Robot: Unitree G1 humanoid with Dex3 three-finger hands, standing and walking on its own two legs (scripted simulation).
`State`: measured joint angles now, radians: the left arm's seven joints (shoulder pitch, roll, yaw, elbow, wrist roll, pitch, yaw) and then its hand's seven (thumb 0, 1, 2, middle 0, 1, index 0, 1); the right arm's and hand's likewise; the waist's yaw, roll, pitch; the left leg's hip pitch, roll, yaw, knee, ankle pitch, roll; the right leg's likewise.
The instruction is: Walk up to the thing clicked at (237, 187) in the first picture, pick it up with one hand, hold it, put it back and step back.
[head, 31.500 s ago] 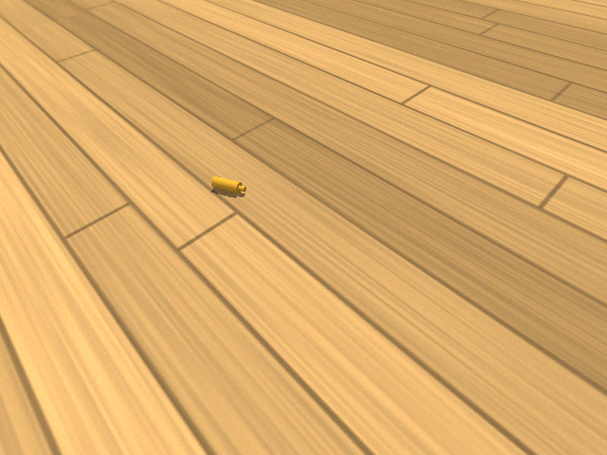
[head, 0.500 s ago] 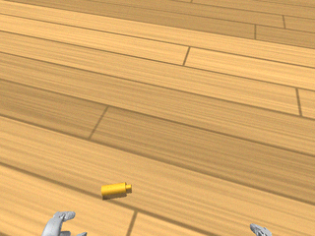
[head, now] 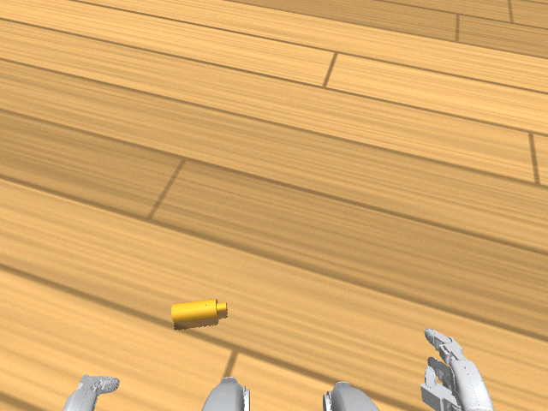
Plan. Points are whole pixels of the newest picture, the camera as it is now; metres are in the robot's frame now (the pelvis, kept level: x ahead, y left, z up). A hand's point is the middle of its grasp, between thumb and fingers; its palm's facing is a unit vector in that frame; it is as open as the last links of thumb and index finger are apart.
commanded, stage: rise first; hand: left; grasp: from above
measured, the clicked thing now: (200, 309) +0.45 +0.26 -0.66
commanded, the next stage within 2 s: none
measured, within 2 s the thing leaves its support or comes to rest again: neither
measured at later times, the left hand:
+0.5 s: hand (133, 382) +0.21 +0.30 -0.29, palm faces -0.40 -0.58 -0.71, open 14.2 cm
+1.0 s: hand (154, 336) +0.32 +0.32 -0.44, palm faces -0.47 -0.14 -0.87, open 14.0 cm
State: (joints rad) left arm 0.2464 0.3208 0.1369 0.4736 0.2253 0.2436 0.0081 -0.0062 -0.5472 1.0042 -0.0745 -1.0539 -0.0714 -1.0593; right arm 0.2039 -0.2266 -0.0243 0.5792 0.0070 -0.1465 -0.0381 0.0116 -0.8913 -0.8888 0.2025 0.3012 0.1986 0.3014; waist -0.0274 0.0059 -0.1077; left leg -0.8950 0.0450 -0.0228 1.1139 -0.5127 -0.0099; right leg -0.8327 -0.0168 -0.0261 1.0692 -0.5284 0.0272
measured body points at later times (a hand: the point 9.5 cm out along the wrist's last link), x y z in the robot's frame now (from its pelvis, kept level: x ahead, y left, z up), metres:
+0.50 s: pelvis -0.05 +0.00 -0.14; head +0.12 +0.01 +0.27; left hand +0.23 +0.32 -0.24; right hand +0.15 -0.27 -0.25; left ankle +0.01 +0.12 -0.66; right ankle -0.01 -0.14 -0.66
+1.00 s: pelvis -0.10 +0.00 -0.31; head +0.13 +0.03 +0.08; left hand +0.35 +0.33 -0.39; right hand -0.03 -0.29 -0.43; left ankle +0.01 +0.12 -0.66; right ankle -0.01 -0.14 -0.66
